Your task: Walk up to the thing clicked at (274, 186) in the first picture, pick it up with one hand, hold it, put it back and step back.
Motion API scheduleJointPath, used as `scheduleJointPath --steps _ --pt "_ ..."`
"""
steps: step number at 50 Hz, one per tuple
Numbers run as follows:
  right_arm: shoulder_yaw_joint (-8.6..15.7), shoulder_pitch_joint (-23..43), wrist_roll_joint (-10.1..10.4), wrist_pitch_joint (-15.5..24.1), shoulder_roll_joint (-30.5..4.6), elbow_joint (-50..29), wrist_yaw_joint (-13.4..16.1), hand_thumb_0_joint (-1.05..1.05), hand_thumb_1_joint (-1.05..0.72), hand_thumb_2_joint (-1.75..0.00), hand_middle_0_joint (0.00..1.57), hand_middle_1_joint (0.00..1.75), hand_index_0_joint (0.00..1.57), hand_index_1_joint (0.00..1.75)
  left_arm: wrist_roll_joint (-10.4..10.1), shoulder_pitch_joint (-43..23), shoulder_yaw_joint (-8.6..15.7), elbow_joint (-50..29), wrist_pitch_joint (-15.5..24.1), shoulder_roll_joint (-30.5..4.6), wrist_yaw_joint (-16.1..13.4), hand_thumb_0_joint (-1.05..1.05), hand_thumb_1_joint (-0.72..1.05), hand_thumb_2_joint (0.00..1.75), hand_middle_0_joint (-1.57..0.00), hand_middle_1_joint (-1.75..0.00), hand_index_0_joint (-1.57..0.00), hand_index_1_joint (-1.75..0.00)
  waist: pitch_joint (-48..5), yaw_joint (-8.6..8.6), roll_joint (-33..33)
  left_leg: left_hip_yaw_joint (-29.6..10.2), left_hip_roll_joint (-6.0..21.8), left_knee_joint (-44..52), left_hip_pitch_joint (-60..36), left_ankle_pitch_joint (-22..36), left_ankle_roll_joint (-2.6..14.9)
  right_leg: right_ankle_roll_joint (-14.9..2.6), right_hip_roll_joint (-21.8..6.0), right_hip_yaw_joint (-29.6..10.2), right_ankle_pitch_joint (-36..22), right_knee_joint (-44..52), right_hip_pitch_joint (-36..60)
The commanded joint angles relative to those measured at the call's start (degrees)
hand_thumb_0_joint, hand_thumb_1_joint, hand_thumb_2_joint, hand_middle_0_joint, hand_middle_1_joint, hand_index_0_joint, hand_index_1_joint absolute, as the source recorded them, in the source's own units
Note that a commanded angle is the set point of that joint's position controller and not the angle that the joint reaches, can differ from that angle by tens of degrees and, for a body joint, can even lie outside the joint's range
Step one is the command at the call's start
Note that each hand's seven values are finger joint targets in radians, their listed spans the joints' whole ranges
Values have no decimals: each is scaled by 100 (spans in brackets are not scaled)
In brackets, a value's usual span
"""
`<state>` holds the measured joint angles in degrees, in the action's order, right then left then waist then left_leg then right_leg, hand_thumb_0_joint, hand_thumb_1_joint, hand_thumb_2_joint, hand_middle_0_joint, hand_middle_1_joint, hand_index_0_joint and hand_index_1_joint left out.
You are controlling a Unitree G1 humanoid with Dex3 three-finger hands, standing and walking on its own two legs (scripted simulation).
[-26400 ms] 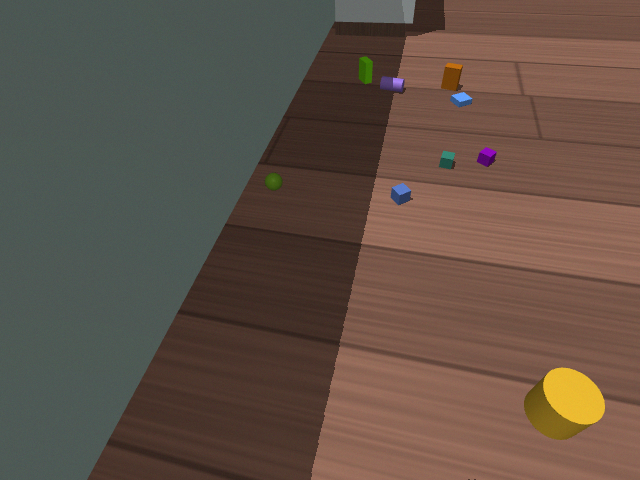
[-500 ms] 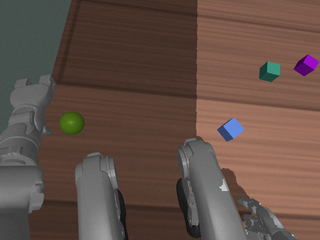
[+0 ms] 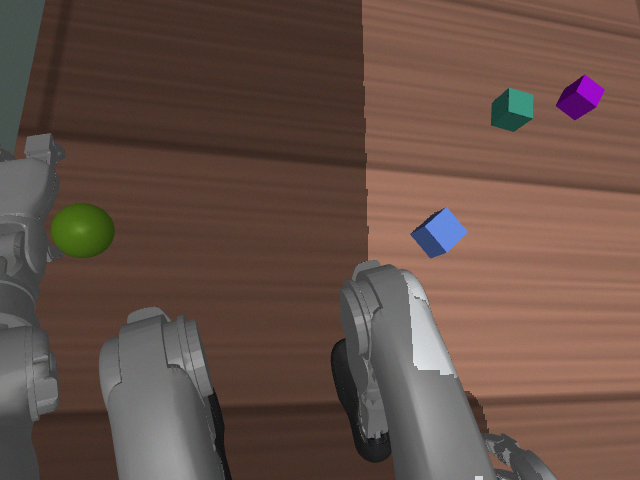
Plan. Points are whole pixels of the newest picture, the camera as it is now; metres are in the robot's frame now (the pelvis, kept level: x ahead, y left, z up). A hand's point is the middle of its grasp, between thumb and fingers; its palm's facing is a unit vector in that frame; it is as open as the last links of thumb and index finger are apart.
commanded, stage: home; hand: left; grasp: from above
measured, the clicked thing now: (83, 230) +0.47 +0.29 -0.28
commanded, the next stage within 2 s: none
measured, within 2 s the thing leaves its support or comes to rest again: neither
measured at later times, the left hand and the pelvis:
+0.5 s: hand out of the picture +0.33 +0.27 +0.05, palm faces -0.26 -0.63 -0.73, open 7.9 cm; pelvis +0.01 +0.00 +0.16, yaw +4 degrees
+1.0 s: hand out of the picture +0.24 +0.22 +0.27, palm faces +0.16 -0.95 -0.27, open 7.4 cm; pelvis +0.06 +0.00 +0.34, yaw +8 degrees
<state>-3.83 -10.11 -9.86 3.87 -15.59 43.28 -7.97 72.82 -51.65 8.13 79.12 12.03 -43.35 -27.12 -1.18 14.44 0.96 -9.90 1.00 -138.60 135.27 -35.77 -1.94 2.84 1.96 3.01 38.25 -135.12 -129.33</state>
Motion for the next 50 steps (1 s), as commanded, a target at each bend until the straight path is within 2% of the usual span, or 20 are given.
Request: scheduleJointPath --steps 1,3,6,8,9,10,11,15,16,18,22,25,28,32,33,37,39,40,47,50 --pt "680 -1024 129 80 -1489 -138 -27 0 -88 -90 20 30 20 30 -526 -1457 69 -1328 -455 -1380 -1 0 -18 88 -24 -68 -21 -66 -4923 -404 -2337 842 -14 1778 -3898 639 273 -502 75 528 -1134 1796 2111" --pt "786 -1157 248 50 -1454 -126 -32 0 -89 -90 20 30 20 30 -826 -1398 92 -1777 -570 -1300 265 0 -8 90 -24 -61 -22 -63 -5251 -519 -2137 855 -28 1915 -3996 708 309 -490 78 484 -1185 1973 2421" --pt "886 -1178 456 -33 -1351 -248 -51 0 -89 -90 20 30 20 30 -1356 -691 -16 -2301 -757 -933 719 0 15 84 -21 -49 -20 -50 -5207 -667 -1584 845 -40 2234 -4039 794 360 -457 92 440 -1268 2351 2956" --pt "937 -1087 604 -107 -1254 -407 -20 0 -89 -90 20 30 20 30 -1794 -203 -198 -2946 -890 -494 1072 0 31 84 -21 -43 -20 -43 -5144 -700 -1366 825 -40 2466 -4121 878 377 -439 94 391 -1377 2616 3282" --pt "960 -1026 678 -138 -1255 -486 14 0 -89 -90 20 30 20 30 -2025 -59 -96 -3328 -941 -547 1216 0 39 84 -20 -40 -19 -40 -5124 -742 -1230 790 -39 2569 -4096 831 400 -421 87 364 -1363 2739 3405" --pt "968 -922 736 -166 -1227 -536 46 0 -90 -90 20 30 20 30 -2255 387 -91 -3298 -1026 -358 1371 0 47 85 -20 -38 -19 -38 -4842 -769 -974 761 -42 2680 -4011 743 416 -408 85 348 -1305 2849 3452" --pt "945 -819 779 -184 -1130 -597 68 0 -90 -90 20 30 20 30 -2442 765 -270 -3358 -1079 -64 1554 0 55 86 -20 -36 -20 -37 -4524 -745 -737 773 -35 2791 -3893 700 430 -392 94 327 -1295 3003 3565" --pt "970 -511 888 -241 -1016 -933 196 0 -90 -90 20 30 20 30 -3198 1455 -212 -4719 -1205 152 2023 0 87 90 -20 -30 -20 -30 -4401 -984 -580 782 -11 3244 -4151 649 448 -389 66 165 -1234 3478 4052" --pt "973 -399 919 -242 -1000 -1001 230 0 -90 -90 20 30 20 30 -3361 1599 -146 -4969 -1244 134 2074 0 90 90 -20 -30 -20 -30 -4349 -1029 -611 740 -5 3409 -4312 514 432 -405 40 148 -1074 3576 4050" --pt "959 -237 976 -235 -965 -1140 308 0 -90 -90 20 30 20 30 -3696 1986 -203 -5312 -1301 438 2175 0 90 90 -20 -30 -20 -30 -3963 -1053 -713 609 31 3830 -4621 234 381 -438 13 157 -804 3739 3932" --pt "948 7 1041 -167 -947 -1367 504 0 -90 -90 20 30 20 30 -4164 2312 -196 -6377 -1435 670 2268 0 90 90 -20 -30 -20 -30 -4024 -1101 -1083 461 80 4529 -5498 -55 304 -452 -41 122 -599 4101 4138" --pt "922 162 1093 -53 -889 -1486 664 0 -90 -90 20 30 20 30 -4615 3107 -249 -6687 -1664 978 2280 0 90 90 -20 -30 -20 -30 -3857 -1084 -875 548 66 4853 -5900 14 304 -429 -52 82 -634 4562 4567" --pt "894 286 1124 56 -867 -1583 815 0 -90 -90 20 30 20 30 -5125 3500 -287 -7308 -1923 1167 2318 0 89 91 -20 -31 -20 -31 -3811 -1068 -1053 452 63 5307 -6445 65 266 -420 -100 35 -663 4864 4886" --pt "800 453 1156 197 -791 -1731 996 0 -90 -90 20 30 20 30 -5776 4225 -365 -7589 -2278 1459 2324 0 90 90 -20 -30 -20 -30 -3239 -975 -892 330 72 5923 -6821 -370 274 -383 -103 1 -344 5426 5227" --pt "776 477 1163 234 -758 -1781 1038 0 -90 -90 20 30 20 30 -5966 4377 -314 -7803 -2351 1453 2313 0 90 90 -20 -30 -20 -30 -3235 -1033 -875 357 66 6036 -6970 -399 280 -384 -109 -33 -308 5605 5392" --pt "662 373 1198 359 -613 -1914 1202 0 -90 -90 20 30 20 30 -6560 5093 -247 -8285 -2685 1581 2246 0 90 90 -20 -30 -20 -30 -3154 -1055 -786 467 35 6473 -7599 21 273 -378 -118 -93 -566 6221 6206" --pt "602 266 1192 424 -533 -1896 1288 0 -90 -90 20 30 20 30 -6749 5353 -316 -8331 -2812 1801 2207 0 90 90 -20 -30 -20 -30 -2835 -937 -668 434 46 6752 -7772 213 274 -362 -119 -92 -735 6522 6558" --pt "572 216 1193 452 -511 -1913 1336 0 -90 -90 20 30 20 30 -6842 5534 -184 -8402 -2884 1765 2176 0 90 90 -20 -30 -20 -30 -2842 -1025 -690 436 35 6885 -7932 298 273 -363 -120 -95 -819 6656 6773" --pt "436 -118 1194 698 -332 -1995 1725 0 -90 -90 20 30 20 30 -7402 6557 -188 -8888 -3328 2264 2155 0 90 90 -20 -30 -20 -30 -2485 -988 -557 642 -14 7653 -8908 1545 256 -332 -87 -91 -1857 7684 8218" --pt "407 -246 1161 808 -312 -2075 1833 0 -90 -90 20 30 20 30 -7565 7075 -110 -9187 -3448 2337 2189 0 90 90 -20 -30 -20 -30 -2171 -1103 -608 677 -13 8091 -9313 1758 232 -313 -73 -18 -2015 8075 8629"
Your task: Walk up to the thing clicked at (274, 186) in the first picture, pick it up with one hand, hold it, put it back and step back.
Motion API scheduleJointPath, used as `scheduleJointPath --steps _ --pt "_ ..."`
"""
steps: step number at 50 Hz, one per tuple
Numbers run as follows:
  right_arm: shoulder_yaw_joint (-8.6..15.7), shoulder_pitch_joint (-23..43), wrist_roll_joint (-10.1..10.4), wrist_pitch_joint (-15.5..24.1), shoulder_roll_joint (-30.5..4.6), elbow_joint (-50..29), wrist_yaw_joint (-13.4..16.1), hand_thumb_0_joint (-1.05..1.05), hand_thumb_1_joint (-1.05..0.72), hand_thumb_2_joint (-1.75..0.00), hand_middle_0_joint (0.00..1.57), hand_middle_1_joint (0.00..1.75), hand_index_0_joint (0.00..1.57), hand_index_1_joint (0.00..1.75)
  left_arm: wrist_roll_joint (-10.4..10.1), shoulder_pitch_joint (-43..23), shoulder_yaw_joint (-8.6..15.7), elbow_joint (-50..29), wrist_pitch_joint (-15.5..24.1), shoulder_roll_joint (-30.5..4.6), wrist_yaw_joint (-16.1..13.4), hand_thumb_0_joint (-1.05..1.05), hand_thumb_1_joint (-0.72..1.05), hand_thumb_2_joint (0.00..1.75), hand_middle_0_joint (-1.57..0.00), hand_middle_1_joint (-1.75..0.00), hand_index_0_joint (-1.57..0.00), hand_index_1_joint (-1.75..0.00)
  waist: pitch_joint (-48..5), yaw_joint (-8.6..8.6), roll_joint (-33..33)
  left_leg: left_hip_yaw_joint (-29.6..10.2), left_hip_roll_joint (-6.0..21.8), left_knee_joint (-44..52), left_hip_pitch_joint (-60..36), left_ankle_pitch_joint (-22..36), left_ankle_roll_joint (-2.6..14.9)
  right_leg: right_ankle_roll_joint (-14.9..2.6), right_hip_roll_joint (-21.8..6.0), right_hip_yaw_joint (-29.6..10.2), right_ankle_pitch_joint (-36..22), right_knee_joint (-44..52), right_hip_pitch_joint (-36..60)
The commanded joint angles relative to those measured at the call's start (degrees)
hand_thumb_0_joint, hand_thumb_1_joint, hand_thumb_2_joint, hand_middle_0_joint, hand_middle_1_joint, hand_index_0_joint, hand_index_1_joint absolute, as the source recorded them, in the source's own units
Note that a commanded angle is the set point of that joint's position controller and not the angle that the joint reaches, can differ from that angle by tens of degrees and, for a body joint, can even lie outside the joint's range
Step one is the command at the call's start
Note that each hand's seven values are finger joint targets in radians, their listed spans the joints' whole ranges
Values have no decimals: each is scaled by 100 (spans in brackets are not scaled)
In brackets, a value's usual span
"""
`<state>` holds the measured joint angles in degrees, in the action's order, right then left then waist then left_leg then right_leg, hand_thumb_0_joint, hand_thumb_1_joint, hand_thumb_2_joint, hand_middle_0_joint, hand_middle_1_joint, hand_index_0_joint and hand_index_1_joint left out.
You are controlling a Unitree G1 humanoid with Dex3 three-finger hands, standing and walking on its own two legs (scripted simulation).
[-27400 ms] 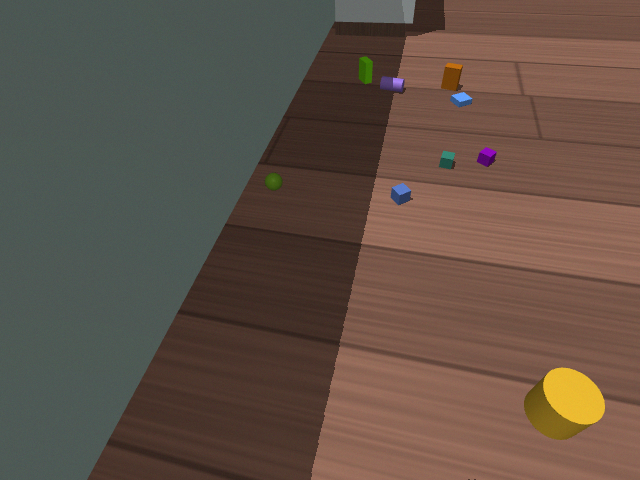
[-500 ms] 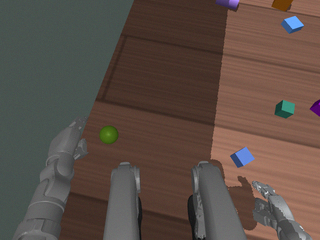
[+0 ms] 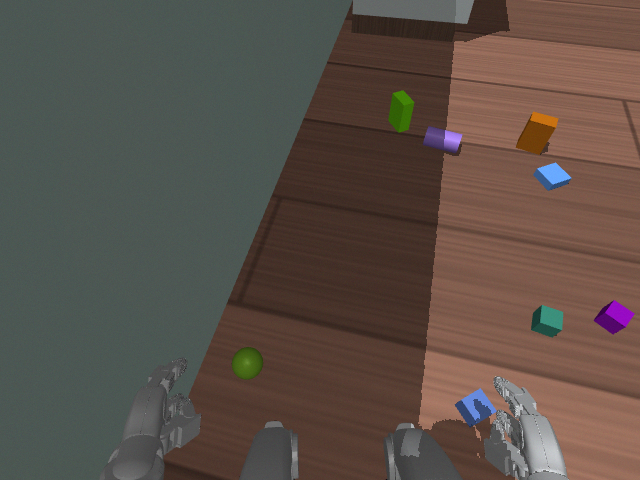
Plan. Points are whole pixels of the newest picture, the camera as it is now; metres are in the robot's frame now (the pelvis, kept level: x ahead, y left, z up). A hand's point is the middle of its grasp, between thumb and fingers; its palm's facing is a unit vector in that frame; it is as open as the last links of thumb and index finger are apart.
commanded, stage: home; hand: left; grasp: from above
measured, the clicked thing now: (247, 363) +0.45 +0.23 -0.62
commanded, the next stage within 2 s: none
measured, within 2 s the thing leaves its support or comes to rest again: neither
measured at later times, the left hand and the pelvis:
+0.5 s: hand (178, 439) +0.19 +0.18 +0.01, palm faces +0.07 -0.98 -0.20, open 7.4 cm; pelvis +0.03 +0.00 +0.05, yaw +1 degrees
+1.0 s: hand (180, 439) +0.19 +0.18 +0.01, palm faces +0.06 -0.98 -0.20, open 7.4 cm; pelvis +0.02 +0.00 +0.05, yaw +1 degrees
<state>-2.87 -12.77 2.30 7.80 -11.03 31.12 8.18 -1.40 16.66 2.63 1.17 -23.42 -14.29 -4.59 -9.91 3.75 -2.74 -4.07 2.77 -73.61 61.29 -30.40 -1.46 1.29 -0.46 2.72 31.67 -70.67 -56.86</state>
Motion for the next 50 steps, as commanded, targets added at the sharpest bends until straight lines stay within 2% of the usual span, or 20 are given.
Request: scheduleJointPath --steps 1,2,4,9,10,12,15,23,25,28,29,40,44,50 --pt "300 -6 -46 446 -751 -895 250 0 -90 -90 20 30 20 30 -189 373 462 -1424 48 -540 -56 0 90 90 -20 -30 -20 -30 -1260 -63 -166 115 -201 1694 -2037 1326 189 -153 167 24 -1450 1768 1538" --pt "297 -53 -47 476 -724 -915 280 0 -90 -90 20 30 20 30 -201 565 372 -1450 8 -441 -37 0 90 90 -20 -30 -20 -30 -1146 -40 -82 143 -210 1798 -2132 1404 192 -151 186 35 -1514 1893 1640" --pt "306 -56 -69 540 -715 -992 318 0 -90 -90 20 30 20 30 -247 702 400 -1800 -42 -441 0 0 90 90 -20 -30 -20 -30 -913 -91 -218 185 -225 2023 -2276 1384 179 -147 189 63 -1487 2112 1788" --pt "364 -96 -130 668 -753 -1062 345 0 -90 -90 20 30 20 30 -207 1154 291 -2003 -85 -349 134 0 90 90 -20 -30 -20 -30 -595 -78 -104 108 -197 2378 -2604 1479 164 -141 230 170 -1484 2355 1985" --pt "361 -104 -133 686 -756 -1054 344 0 -90 -90 20 30 20 30 -206 1249 292 -1975 -103 -332 158 0 90 90 -20 -30 -20 -30 -515 -125 -19 150 -207 2400 -2621 1528 178 -138 230 183 -1515 2397 2024" --pt "387 -97 -156 737 -793 -1067 342 0 -90 -90 20 30 20 30 -206 1199 248 -2072 -98 -324 214 0 90 90 -20 -30 -20 -30 -459 -51 28 181 -232 2428 -2672 1539 197 -116 226 176 -1535 2493 2066" --pt "413 -72 -169 805 -832 -1033 334 0 -90 -90 20 30 20 30 -183 1166 273 -1935 -103 -340 280 0 90 90 -20 -30 -20 -30 -232 -83 56 218 -236 2497 -2691 1414 191 -107 211 189 -1392 2543 2012" --pt "420 -4 -214 934 -854 -972 315 0 -90 -90 20 30 20 30 -116 1006 291 -1939 -18 -409 339 0 90 90 -20 -30 -20 -30 -347 -83 74 253 -280 2451 -2837 1465 210 -67 156 121 -1517 2586 2115" --pt "419 33 -224 951 -857 -942 311 0 -90 -90 20 30 20 30 -111 982 312 -1972 -7 -432 343 0 90 90 -20 -30 -20 -30 -351 -130 -63 253 -284 2461 -2853 1489 197 -77 150 123 -1540 2575 2144" --pt "414 26 -223 955 -853 -930 311 0 -90 -90 20 30 20 30 -102 985 277 -1960 12 -421 327 0 90 90 -20 -30 -20 -30 -434 -87 7 219 -273 2448 -2907 1622 202 -79 152 113 -1680 2545 2203" --pt "403 58 -214 953 -856 -933 316 0 -90 -90 20 30 20 30 -98 1048 302 -1891 -4 -427 314 0 89 90 -20 -30 -20 -30 -333 -140 41 240 -278 2459 -2846 1553 205 -74 154 124 -1607 2572 2169" --pt "406 66 -214 976 -846 -910 339 0 -90 -90 20 30 20 30 -123 1084 280 -1902 12 -415 318 0 90 90 -20 -30 -20 -30 -377 -173 53 251 -272 2489 -2814 1354 202 -80 153 114 -1418 2615 2171" --pt "414 53 -206 983 -853 -903 357 0 -90 -90 20 30 20 30 -122 1020 269 -1907 10 -429 305 0 90 90 -20 -30 -20 -30 -416 -130 130 250 -267 2427 -2820 1527 218 -61 151 106 -1593 2599 2181" --pt "428 40 -209 988 -846 -884 352 0 -90 -90 20 30 20 30 -122 989 282 -1960 10 -439 318 0 90 90 -20 -30 -20 -30 -364 -172 -24 241 -253 2515 -2818 1341 193 -91 159 108 -1380 2601 2151"
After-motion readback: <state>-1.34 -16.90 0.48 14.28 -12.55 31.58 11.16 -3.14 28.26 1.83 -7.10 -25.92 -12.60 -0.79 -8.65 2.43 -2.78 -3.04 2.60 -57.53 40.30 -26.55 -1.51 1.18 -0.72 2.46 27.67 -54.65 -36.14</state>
